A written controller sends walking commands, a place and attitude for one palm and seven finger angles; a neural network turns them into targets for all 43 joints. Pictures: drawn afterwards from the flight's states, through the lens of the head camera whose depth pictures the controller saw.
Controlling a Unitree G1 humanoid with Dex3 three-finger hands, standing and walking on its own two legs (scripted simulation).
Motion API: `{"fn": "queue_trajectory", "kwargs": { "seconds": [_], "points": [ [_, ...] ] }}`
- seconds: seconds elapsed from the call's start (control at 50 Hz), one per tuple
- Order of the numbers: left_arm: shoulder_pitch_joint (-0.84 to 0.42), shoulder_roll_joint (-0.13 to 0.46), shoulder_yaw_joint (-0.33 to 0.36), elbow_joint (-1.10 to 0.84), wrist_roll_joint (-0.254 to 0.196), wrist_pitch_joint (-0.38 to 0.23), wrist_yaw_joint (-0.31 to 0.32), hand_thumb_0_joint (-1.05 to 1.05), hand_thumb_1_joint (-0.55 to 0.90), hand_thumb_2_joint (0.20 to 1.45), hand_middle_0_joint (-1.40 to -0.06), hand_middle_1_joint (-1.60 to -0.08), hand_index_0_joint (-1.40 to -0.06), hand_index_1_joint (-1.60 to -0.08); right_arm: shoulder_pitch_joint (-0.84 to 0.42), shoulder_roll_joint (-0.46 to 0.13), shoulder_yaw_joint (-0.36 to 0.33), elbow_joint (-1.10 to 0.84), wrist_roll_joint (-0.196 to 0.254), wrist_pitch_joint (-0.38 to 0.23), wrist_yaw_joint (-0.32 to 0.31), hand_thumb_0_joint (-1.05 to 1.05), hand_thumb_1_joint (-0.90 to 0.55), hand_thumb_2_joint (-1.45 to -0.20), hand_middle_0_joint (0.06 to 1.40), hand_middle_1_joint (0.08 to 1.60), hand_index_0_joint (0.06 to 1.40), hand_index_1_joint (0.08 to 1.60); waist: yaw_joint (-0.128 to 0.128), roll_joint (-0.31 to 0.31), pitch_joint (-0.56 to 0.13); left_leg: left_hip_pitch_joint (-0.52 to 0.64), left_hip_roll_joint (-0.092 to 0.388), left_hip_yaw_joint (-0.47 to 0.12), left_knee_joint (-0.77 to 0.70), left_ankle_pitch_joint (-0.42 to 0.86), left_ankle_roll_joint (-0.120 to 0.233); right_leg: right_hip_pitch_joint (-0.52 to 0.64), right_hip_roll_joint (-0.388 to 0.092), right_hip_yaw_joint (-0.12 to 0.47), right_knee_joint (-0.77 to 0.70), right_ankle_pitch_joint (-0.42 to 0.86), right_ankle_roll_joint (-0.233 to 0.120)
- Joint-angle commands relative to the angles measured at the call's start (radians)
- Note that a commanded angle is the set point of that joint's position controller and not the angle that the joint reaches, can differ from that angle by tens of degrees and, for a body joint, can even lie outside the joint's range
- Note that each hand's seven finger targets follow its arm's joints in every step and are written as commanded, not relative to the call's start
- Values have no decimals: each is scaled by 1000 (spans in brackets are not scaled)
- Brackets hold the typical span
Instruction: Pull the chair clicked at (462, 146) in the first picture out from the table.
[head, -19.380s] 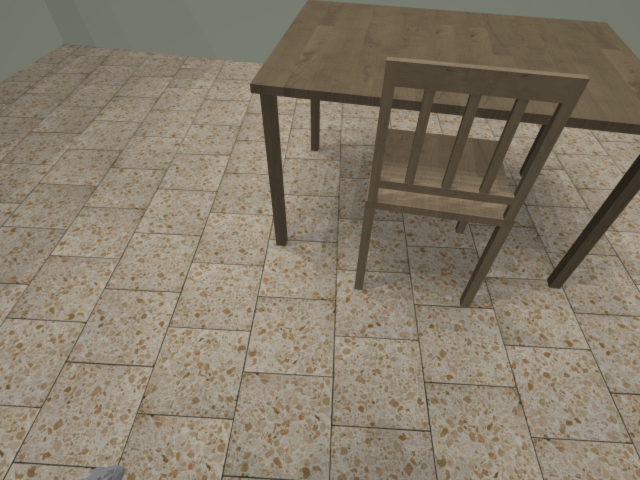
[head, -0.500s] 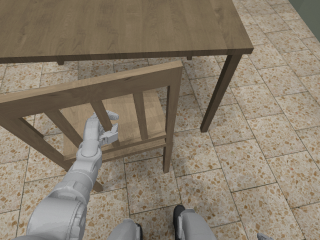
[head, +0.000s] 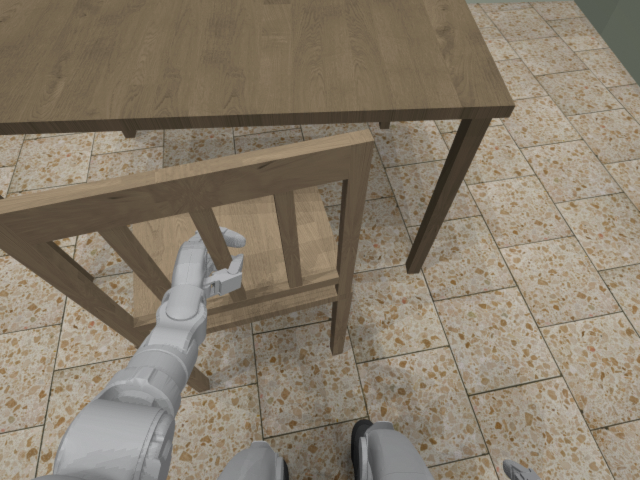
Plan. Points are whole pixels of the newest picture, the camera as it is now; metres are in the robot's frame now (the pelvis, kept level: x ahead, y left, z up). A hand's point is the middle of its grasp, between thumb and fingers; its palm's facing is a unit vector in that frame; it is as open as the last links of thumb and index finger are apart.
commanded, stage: step backward, pulling the chair out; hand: left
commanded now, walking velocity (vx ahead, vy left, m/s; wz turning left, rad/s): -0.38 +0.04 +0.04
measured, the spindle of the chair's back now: (222, 259) +0.42 +0.15 -0.05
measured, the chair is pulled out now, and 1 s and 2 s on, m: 0.15 0.17 0.17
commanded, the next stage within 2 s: stop walking, hand still on the chair in 0.54 s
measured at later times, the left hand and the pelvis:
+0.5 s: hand (233, 274) +0.39 +0.13 -0.04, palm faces +0.01 -0.97 -0.22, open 5.3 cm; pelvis +0.00 +0.00 +0.00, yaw +0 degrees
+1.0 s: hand (232, 282) +0.37 +0.13 -0.04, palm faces +0.05 -0.98 -0.19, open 5.4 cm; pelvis +0.04 -0.01 +0.02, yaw -1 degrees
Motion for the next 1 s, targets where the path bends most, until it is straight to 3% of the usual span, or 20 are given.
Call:
{"fn": "queue_trajectory", "kwargs": {
  "seconds": [0.0,0.08,0.2,0.36,0.54,0.62,0.64,0.66,0.74,0.8,0.86,0.98],
  "points": [
    [-406,240,42,-189,23,-49,33,0,900,900,-500,-1450,-500,-1450,64,-155,-49,-78,-7,-27,-15,0,-900,-900,200,300,200,300,-5,-32,-417,80,59,-71,-130,-86,12,284,-88,118,-144,-184,16],
    [-415,239,37,-192,24,-49,33,0,900,900,-500,-1450,-500,-1450,70,-154,-47,-71,-4,-25,-12,0,-900,-900,200,300,200,300,-6,-31,-427,108,47,-60,-130,-102,9,291,-108,130,-185,-191,13],
    [-408,247,42,-196,20,-43,39,0,900,900,-500,-1450,-500,-1450,61,-163,-48,-79,-2,-25,-15,0,-900,-900,200,300,200,300,-3,6,-423,97,66,-78,-169,-69,14,317,-84,101,-160,-179,22],
    [-425,215,20,-198,16,-45,29,0,900,900,-500,-1450,-500,-1450,56,-159,-47,-78,-5,-29,-13,0,-900,-900,200,300,200,300,1,50,-406,72,100,-94,-183,-22,18,307,-58,82,-84,-159,22],
    [-413,241,40,-188,21,-41,30,0,900,900,-500,-1450,-500,-1450,76,-156,-49,-75,-5,-31,-7,0,-900,-900,200,300,200,300,-5,-45,-404,84,54,-66,-125,-132,12,285,-102,132,-178,-231,14],
    [-413,248,47,-174,23,-44,33,0,900,900,-500,-1450,-500,-1450,77,-163,-47,-71,-5,-37,-7,0,-900,-900,200,300,200,300,-5,-19,-409,105,66,-83,-157,-96,14,289,-90,106,-175,-215,19],
    [-353,231,42,-355,27,-52,25,0,900,900,-500,-1450,-500,-1450,51,-150,-56,-141,-14,-30,-1,0,-900,-900,200,300,200,300,23,39,-460,109,85,-107,-212,-89,23,400,-80,100,-147,-199,19],
    [-336,217,37,-384,23,-46,21,0,900,900,-500,-1450,-500,-1450,25,-145,-50,-159,-12,-27,-5,0,-900,-900,200,300,200,300,30,72,-481,121,100,-109,-237,-66,29,445,-62,90,-112,-162,20],
    [-252,184,26,-408,12,11,20,0,900,900,-500,-1450,-500,-1450,2,-139,-45,-193,-15,-13,-9,0,-900,-900,200,300,200,300,45,66,-425,107,121,-102,-264,-103,33,490,-40,73,-82,-182,17],
    [-206,193,34,-426,15,35,21,0,900,900,-500,-1450,-500,-1450,5,-139,-50,-195,-19,-11,-11,0,-900,-900,200,300,200,300,44,13,-380,151,79,-69,-233,-183,22,466,-66,111,-179,-250,5],
    [-152,168,24,-429,16,52,16,0,900,900,-500,-1450,-500,-1450,6,-128,-49,-184,-22,-16,-7,0,-900,-900,200,300,200,300,44,-23,-354,242,56,-42,-211,-161,15,448,-95,141,-259,-261,-6],
    [-47,120,4,-448,14,79,13,0,900,900,-500,-1450,-500,-1450,-22,-126,-48,-186,-29,-28,-4,0,-900,-900,200,300,200,300,52,33,-319,312,83,-50,-289,11,13,518,-53,79,-234,-73,3]
  ]
}}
